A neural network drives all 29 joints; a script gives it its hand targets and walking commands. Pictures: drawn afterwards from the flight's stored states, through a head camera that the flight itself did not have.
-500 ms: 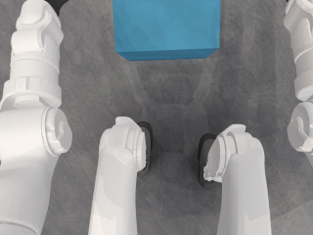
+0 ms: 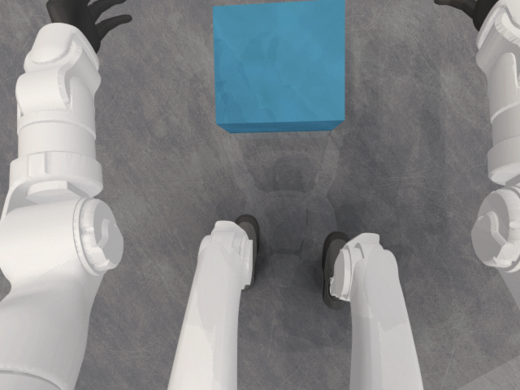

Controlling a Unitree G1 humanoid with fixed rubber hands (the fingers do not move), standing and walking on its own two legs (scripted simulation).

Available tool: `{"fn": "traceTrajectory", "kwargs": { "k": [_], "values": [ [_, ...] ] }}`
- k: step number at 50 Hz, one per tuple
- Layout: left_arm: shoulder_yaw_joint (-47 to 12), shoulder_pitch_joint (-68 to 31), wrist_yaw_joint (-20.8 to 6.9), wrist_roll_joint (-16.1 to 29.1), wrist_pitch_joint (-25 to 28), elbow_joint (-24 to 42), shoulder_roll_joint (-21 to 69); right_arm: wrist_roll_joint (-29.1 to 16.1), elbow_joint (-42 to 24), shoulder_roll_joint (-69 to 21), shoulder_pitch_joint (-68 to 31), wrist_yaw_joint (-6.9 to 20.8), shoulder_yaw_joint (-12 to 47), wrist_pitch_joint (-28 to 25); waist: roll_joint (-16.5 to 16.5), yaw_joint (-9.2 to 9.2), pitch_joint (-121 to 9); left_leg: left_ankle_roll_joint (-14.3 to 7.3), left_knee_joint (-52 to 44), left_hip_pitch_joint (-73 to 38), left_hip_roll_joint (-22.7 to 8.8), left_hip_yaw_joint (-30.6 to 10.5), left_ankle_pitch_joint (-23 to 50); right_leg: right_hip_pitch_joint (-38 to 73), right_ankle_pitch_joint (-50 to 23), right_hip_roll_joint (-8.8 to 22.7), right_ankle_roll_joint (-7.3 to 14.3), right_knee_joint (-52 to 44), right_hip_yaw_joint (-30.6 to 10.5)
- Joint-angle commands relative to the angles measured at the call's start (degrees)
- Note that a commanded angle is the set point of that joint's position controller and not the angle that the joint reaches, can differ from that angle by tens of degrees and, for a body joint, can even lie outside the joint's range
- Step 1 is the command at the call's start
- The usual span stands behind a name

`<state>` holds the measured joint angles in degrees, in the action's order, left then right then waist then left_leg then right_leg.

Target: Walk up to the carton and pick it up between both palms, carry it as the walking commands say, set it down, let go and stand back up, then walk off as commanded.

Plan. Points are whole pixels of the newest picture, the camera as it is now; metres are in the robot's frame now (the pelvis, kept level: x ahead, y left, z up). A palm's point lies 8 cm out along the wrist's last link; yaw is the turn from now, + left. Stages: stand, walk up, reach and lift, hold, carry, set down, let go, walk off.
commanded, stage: set down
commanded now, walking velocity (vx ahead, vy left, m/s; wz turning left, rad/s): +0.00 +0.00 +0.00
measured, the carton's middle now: (279, 75) +0.60 +0.06 -0.46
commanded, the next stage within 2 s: let go in 0.46 s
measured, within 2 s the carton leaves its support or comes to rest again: neither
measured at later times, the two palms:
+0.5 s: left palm out of the picture +0.52 +0.28 +0.03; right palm out of the picture +0.57 -0.18 +0.02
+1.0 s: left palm out of the picture +0.38 +0.27 +0.10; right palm out of the picture +0.41 -0.21 +0.10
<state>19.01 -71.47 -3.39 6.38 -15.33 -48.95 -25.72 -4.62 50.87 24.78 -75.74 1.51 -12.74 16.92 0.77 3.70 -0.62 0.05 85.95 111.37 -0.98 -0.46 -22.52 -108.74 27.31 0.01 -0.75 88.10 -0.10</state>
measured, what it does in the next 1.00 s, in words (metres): rises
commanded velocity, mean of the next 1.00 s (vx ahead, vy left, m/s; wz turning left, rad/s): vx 0.00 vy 0.00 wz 0.00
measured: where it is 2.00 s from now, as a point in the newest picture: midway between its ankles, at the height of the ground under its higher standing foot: (289, 274)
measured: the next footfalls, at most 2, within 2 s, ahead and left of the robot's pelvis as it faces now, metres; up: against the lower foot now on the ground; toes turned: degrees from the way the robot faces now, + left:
none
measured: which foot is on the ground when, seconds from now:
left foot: down 0.00-1.00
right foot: down 0.00-1.00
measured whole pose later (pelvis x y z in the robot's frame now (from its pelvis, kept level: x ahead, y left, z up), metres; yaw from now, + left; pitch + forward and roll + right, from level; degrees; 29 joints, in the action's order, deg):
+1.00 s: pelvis +0.07 +0.01 +0.19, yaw +0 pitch +26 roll -1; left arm 9.7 -17.4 -7.0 -0.6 -4.2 -33.7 -15.4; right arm 0.7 35.2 13.0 -20.5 1.8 -9.4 5.2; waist 0.4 2.1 -2.8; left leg -0.3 40.4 52.3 -0.7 0.8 -13.7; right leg -49.8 16.6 0.3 -1.2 40.8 -0.8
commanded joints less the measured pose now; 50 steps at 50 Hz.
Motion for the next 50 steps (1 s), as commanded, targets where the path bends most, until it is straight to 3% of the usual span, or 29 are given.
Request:
{"fn": "traceTrajectory", "kwargs": {
  "k": [1,14,19,25,30,34,37,40,50],
  "values": [
    [1.68,-12.98,-0.45,-0.51,1.27,6.67,-10.06,0.37,-6.81,8.1,-14.62,0.64,-1.36,-1.33,1.35,1.32,-65.45,1.03,-8.99,-44.56,4.14,4.38,22.27,31.68,-17.21,-4.16,0.01,-11.84,3.38],
    [3.9,-9.01,-1.69,-2.88,2.77,5.95,-7.4,2.82,-6.97,6.2,-9.72,2.7,-3.09,-2.81,1.65,1.45,-61.85,1.09,-24.55,-56.99,3.63,2.57,27.46,42.37,-22.05,-3.44,-0.31,-27.34,1.77],
    [4.3,-7.17,-2.23,-5.53,3.7,2.76,-3.96,5.98,-3.23,3.92,-8.02,3.22,-4.94,-3.79,1.48,1.13,-53.9,1.29,-28.82,-57.29,3.11,1.66,25.58,40.31,-19.89,-3.06,-0.41,-31.49,2.14],
    [4.95,-2.87,-1.97,-8.75,4.66,3.66,-2.74,9.22,-2.7,2.39,-3.07,2.26,-6.8,-5.09,0.6,1.21,-56.73,1.56,-29.92,-62.35,3.11,1.61,29.39,43.31,-23.0,-3.23,-0.45,-33.07,2.32],
    [2.98,7.68,-2.88,-9.44,5.51,11.59,-3.5,10.39,-11.19,1.2,8.0,-0.79,-7.33,-5.76,0.16,0.12,-66.66,1.28,-29.67,-71.55,3.74,1.95,37.22,53.55,-31.27,-3.6,-0.74,-33.78,2.08],
    [-0.03,19.41,-3.37,-7.84,5.69,21.58,-4.23,7.91,-21.88,0.94,17.09,-1.22,-4.26,-5.93,-0.61,0.16,-70.91,0.62,-31.86,-81.74,3.82,0.85,44.64,58.98,-34.84,-3.98,-0.81,-36.21,1.36],
    [-2.14,26.6,-3.87,-6.79,6.31,24.46,-2.19,5.74,-24.5,-1.44,24.33,-0.94,-1.75,-6.71,-1.16,-0.67,-64.06,0.6,-35.08,-83.93,3.53,-0.07,42.22,60.39,-31.72,-4.06,-0.75,-39.56,0.66],
    [-3.71,34.16,-4.27,-6.46,7.89,23.17,0.07,4.78,-23.14,-3.58,32.54,-0.62,-0.11,-8.26,-0.83,-1.04,-53.93,0.79,-39.15,-82.13,3.32,-0.1,36.85,63.32,-28.72,-4.08,-0.92,-42.92,0.05],
    [-9.18,55.71,-3.06,-7.12,13.1,20.06,5.05,5.38,-20.61,-6.94,55.94,0.55,2.9,-13.82,-2.0,-1.42,-28.89,1.28,-48.9,-88.79,2.39,-1.21,22.99,70.83,-19.26,-3.09,-0.54,-52.88,0.12]
  ]
}}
